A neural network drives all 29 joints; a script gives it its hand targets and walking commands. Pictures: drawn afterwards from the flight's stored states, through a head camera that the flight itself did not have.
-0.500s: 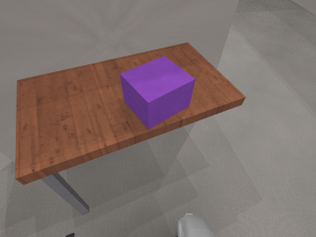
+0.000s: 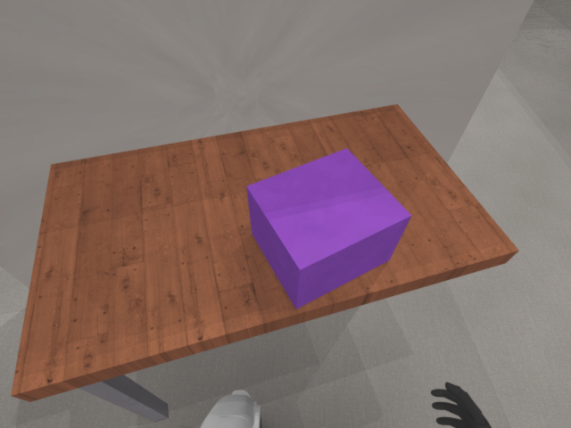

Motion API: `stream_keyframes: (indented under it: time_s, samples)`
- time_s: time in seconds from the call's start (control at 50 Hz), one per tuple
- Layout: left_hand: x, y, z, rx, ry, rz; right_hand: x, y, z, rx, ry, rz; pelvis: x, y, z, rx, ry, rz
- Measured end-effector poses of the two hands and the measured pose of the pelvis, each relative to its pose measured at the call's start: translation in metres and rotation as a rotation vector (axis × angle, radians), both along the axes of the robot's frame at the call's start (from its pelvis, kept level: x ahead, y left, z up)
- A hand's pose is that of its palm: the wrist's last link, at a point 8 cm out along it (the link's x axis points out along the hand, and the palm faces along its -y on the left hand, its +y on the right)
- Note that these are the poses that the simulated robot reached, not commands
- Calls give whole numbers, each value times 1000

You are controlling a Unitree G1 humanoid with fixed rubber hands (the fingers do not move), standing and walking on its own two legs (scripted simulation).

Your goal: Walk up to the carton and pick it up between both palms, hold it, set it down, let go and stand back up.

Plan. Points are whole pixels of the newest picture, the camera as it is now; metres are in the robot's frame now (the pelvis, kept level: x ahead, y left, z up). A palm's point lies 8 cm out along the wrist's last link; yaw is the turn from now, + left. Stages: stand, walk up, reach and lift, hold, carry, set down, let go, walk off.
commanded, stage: walk up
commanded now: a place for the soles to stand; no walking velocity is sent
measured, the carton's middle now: (322, 225) +0.44 -0.02 -0.03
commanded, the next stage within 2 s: none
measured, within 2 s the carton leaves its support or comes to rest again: neither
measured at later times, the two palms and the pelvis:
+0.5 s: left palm (127, 406) +0.15 +0.25 -0.08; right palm out of the picture +0.15 -0.26 -0.10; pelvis +0.04 -0.01 +0.01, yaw -2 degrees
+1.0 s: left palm out of the picture +0.12 +0.25 -0.10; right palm out of the picture +0.11 -0.27 -0.09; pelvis +0.03 -0.01 +0.02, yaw -2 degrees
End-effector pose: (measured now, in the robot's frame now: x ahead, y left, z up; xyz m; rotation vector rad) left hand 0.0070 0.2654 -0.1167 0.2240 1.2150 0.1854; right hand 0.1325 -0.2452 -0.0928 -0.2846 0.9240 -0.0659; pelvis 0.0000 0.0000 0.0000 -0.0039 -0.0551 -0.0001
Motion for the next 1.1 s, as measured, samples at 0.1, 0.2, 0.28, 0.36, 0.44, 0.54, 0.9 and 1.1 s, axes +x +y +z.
stream_keyframes:
  time_s: [0.1,0.2,0.28,0.36,0.44,0.54,0.9,1.1]
  samples:
    - [36,-1,-22,-23,20,-27,22,11,1,-7,-12,-37,15,2,-8,28,-2,-8]
    - [74,-11,-22,-24,-33,-62,23,6,-4,0,-1,-62,20,-3,-10,35,0,-18]
    - [93,-19,-1,-36,-93,-58,17,-1,-8,29,57,-88,29,-5,0,-4,11,-14]
    - [112,-20,17,-23,-124,-81,15,-7,-6,46,65,-103,38,-6,9,-1,24,-25]
    - [132,-18,30,1,-166,-114,15,-12,-5,48,59,-113,40,-8,13,1,20,-31]
    - [144,-17,37,10,-190,-124,13,-17,-4,45,64,-121,40,-10,15,4,12,-31]
    - [113,-27,18,-65,-102,-105,-14,-17,5,9,128,-138,39,-7,20,-6,14,-42]
    - [126,-18,10,32,-112,-165,-77,-49,-2,-136,243,-145,24,-35,7,45,-4,-11]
